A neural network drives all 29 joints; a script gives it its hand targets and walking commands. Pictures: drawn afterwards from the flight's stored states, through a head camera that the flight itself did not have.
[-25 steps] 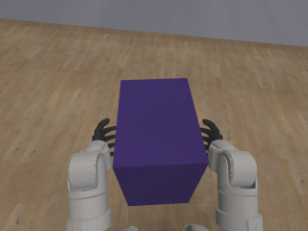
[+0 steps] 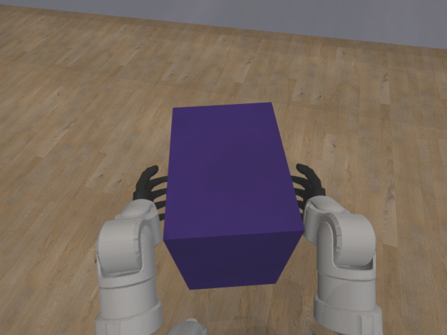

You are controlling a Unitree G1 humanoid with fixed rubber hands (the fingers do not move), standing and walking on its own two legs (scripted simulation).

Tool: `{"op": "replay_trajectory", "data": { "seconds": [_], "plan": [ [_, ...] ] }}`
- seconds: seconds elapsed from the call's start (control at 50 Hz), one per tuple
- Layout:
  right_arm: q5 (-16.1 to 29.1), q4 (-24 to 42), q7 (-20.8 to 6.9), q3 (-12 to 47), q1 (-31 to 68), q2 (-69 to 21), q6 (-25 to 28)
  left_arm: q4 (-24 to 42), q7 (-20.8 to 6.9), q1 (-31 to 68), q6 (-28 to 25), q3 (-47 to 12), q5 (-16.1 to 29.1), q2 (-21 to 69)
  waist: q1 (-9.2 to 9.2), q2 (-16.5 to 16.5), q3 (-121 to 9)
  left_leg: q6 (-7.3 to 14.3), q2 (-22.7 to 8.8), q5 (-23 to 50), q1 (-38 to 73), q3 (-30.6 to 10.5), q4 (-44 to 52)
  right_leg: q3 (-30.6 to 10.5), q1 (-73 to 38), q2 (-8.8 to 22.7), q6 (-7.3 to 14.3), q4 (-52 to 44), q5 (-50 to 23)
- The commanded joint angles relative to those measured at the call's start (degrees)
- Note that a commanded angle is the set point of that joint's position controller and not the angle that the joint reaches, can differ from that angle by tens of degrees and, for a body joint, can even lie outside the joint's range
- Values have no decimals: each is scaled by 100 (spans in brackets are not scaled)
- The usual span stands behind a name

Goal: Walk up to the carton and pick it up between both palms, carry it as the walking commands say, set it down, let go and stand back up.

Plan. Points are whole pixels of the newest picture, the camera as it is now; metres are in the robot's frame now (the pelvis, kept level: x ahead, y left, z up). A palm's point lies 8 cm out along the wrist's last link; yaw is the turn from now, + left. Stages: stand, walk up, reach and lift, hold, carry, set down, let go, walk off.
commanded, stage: carry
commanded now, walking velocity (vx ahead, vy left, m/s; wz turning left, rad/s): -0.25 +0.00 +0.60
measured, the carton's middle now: (227, 202) +0.36 -0.01 +0.01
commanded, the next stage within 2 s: none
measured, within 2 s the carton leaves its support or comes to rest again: neither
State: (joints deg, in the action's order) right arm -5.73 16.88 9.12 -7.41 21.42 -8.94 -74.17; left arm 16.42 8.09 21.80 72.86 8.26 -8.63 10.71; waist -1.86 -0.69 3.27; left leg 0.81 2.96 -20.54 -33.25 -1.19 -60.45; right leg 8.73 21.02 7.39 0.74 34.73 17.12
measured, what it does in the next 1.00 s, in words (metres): walks backwards, turning left: left foot, then right foot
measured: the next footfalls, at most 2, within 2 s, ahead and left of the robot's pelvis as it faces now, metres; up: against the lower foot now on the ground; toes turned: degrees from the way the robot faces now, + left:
left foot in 0.16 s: +0.01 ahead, +0.18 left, +0.00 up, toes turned +7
right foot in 0.50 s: -0.03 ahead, +0.00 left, +0.00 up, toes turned +9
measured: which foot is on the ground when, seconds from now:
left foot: up 0.00-0.14, down 0.16-0.50, up 0.52-0.90, down 0.92-1.00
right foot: down 0.00-0.16, up 0.18-0.48, down 0.50-0.90, up 0.92-1.00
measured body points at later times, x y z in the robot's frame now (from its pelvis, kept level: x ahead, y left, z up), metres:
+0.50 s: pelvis -0.10 +0.05 -0.02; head -0.03 +0.06 +0.43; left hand +0.17 +0.28 +0.06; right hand +0.25 +0.02 +0.05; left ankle -0.03 +0.18 -0.73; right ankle -0.07 -0.01 -0.73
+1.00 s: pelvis -0.23 +0.07 -0.03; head -0.20 +0.10 +0.42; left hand -0.04 +0.36 +0.05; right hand +0.10 +0.13 +0.05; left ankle -0.25 +0.21 -0.73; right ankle -0.12 -0.02 -0.69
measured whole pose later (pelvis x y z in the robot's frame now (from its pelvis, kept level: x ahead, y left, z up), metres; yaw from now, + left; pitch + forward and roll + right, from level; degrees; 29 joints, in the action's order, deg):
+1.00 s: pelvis -0.23 +0.07 -0.03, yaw +34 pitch +0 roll -2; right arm -5.7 14.6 9.4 -7.4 21.3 -9.6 -73.3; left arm 15.0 7.7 21.6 72.7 9.8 -8.6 10.7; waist -0.9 -1.8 5.7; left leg -0.4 -0.6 -18.9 -27.3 -4.1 -46.2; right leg 10.7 31.3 8.7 -2.2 60.0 27.9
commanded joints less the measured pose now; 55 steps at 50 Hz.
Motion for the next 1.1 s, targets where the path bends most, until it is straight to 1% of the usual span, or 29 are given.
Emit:
{"op": "replay_trajectory", "data": {
  "seconds": [0.0,0.1,0.12,0.14,0.16,0.18,0.2,0.24,0.28,0.36,0.38,0.46,0.48,0.5,0.52,0.54,0.6,0.68,0.74,0.84,0.86,0.9,0.92,0.96,0.98,1.0,1.02,1.06,1.08],
  "plan": [
    [2934,1520,-1198,4541,4634,-5225,211,741,-1447,3229,-120,-3590,2803,4892,168,1878,-3242,-474,-184,-572,-9,675,822,159,-2695,1152,447,181,-6133],
    [2831,679,-1400,4244,3965,-5331,95,421,-1382,3202,-94,-3555,2632,4972,150,1378,-3296,-445,-235,360,1192,771,2256,287,-1698,1454,209,686,-4286],
    [2810,681,-1454,4210,3740,-5270,147,324,-1382,2856,-77,-3675,2538,5017,86,916,-3194,-376,-519,1048,1442,174,3268,175,-1415,1304,0,974,-2956],
    [2680,577,-1499,4047,3747,-5316,138,205,-1378,2885,-54,-3719,2519,5093,-59,-504,-3230,-88,-1124,3753,2239,-891,3367,255,4,797,-426,1641,-510],
    [2772,796,-1495,4043,4548,-5300,189,350,-1399,3431,-93,-3870,2707,5250,105,-1787,-3219,304,-2242,6496,2747,-2826,3268,76,1121,31,-638,2413,2230],
    [2758,668,-1503,4081,4180,-5368,167,168,-1363,3131,-148,-3870,2643,5378,125,-1731,-3326,505,-2249,6630,2738,-3113,3261,-647,1056,-309,-552,2871,2597],
    [2686,570,-1524,4135,3995,-5285,245,-1,-1385,2920,-219,-3817,2531,5304,140,-1517,-2914,638,-2132,5865,2469,-3272,3353,-736,1220,-362,-516,3048,2430],
    [2640,738,-1575,4065,4097,-5507,312,593,-1426,3650,-323,-4112,2916,5600,134,-944,-3281,152,-1478,3608,2526,-2062,3387,-861,1000,-220,-510,3216,1325],
    [2610,1057,-1537,3939,4176,-5308,362,718,-1398,3896,-255,-4366,3116,5683,94,-1769,-3298,281,-1429,4263,2817,-2279,3429,-724,1056,-482,-428,2766,1353],
    [2446,969,-1423,3887,3683,-5272,322,830,-1374,3860,-222,-4251,3252,5541,54,-993,-3564,564,-1648,5344,3644,-2854,3393,-926,747,-719,-373,1753,1432],
    [2300,919,-1360,3856,3300,-5221,375,993,-1447,3707,-198,-4339,3306,5377,24,-1241,-3781,687,-1709,5205,3528,-3006,3257,-1156,605,-708,-316,1502,1367],
    [2460,1222,-1296,4072,4108,-5281,425,588,-1541,3564,-236,-4156,3268,5563,223,-1294,-3794,-96,-919,3596,1325,-2060,3425,-804,-2254,-516,84,-897,-51],
    [2401,1128,-1329,4032,3843,-5255,367,625,-1509,3617,-186,-4270,3287,5558,237,-503,-3717,-323,-574,2357,742,-1560,2968,-1355,-2697,350,254,-1353,-389],
    [2426,1124,-1326,4080,4004,-5224,345,946,-1529,4219,-206,-4142,3341,5289,107,1583,-3546,-448,325,-568,-298,-520,1426,-2716,-2591,2250,811,-1578,-1775],
    [2398,1325,-1296,4086,4222,-5105,384,801,-1556,3644,-175,-4212,3273,5474,153,1173,-3214,-327,-84,-1578,-711,-77,-34,-2330,-2143,2928,1373,-1314,-2833],
    [2503,1471,-1309,4198,4377,-5214,428,802,-1577,3549,-193,-4160,3254,5516,151,585,-2978,-287,-272,-1460,-543,-96,-1092,-2134,-1702,2822,1526,-1170,-3954],
    [2582,1081,-1252,4342,4265,-5060,327,193,-1599,3061,-99,-3849,2903,5105,85,1056,-2565,-356,-430,-708,-801,-51,-1020,-424,-2049,1468,613,-488,-4650],
    [2716,1027,-1203,4355,4485,-5003,215,211,-1574,3104,-94,-3397,2740,4806,167,1643,-3224,-598,-211,-784,67,569,-14,1,-2456,1273,662,-101,-5225],
    [2706,592,-1294,4171,4138,-5228,162,15,-1504,2914,-47,-3438,2543,4987,243,1083,-3255,-420,-375,-418,332,631,802,90,-2123,1574,740,94,-4217],
    [2781,484,-1433,4305,4291,-5299,237,21,-1474,3079,-180,-3681,2587,5105,219,1725,-3083,-412,-503,-285,1114,549,1855,158,-1234,1664,423,206,-2563],
    [2594,313,-1509,3950,3750,-5170,249,-40,-1477,2954,-131,-3679,2522,5135,-16,679,-3110,-104,-481,82,2151,128,2437,232,221,1596,119,578,-312],
    [2468,249,-1497,3902,3906,-5260,277,113,-1501,3348,-130,-3754,2648,5167,32,-2032,-2780,706,-2406,798,1916,-3939,4388,-92,1820,-135,-629,2869,2429],
    [2468,127,-1558,3905,3885,-5347,233,-216,-1490,3289,-108,-3856,2561,5350,124,-1949,-2108,812,-2370,272,1016,-4006,4539,-927,1740,-174,-472,3323,2259],
    [2244,-53,-1628,3685,3617,-5241,310,-113,-1508,3561,-200,-4142,2779,5484,154,-1844,-2107,276,-1770,-331,603,-2973,4567,-878,1269,-191,-280,3632,1213],
    [2296,152,-1620,3728,3932,-5385,329,-482,-1532,3372,-227,-4052,2885,5881,186,-1158,-2370,93,-1494,581,954,-2051,4229,-708,1004,-179,-227,3485,811],
    [2423,584,-1595,3796,4406,-5294,425,-169,-1523,3875,-298,-4140,3079,5879,175,-1143,-2680,4,-1232,1244,1344,-1854,4026,-662,831,-268,-211,3274,756],
    [2443,868,-1522,3853,4388,-5111,504,209,-1495,4016,-303,-4168,3205,5644,98,-1150,-3001,285,-1352,3180,2498,-2341,3588,-662,1285,-457,-325,2986,1113],
    [2343,780,-1426,3624,3910,-5214,457,741,-1437,4267,-300,-4441,3443,5711,67,-1822,-3795,329,-1426,4038,3060,-2189,3334,-713,852,-549,-381,2635,1232],
    [2417,1125,-1406,3758,4258,-5254,495,776,-1450,4370,-338,-4440,3484,5847,62,-1495,-3814,427,-1375,3992,3023,-2246,3348,-724,745,-628,-384,2350,1147]
  ]
}}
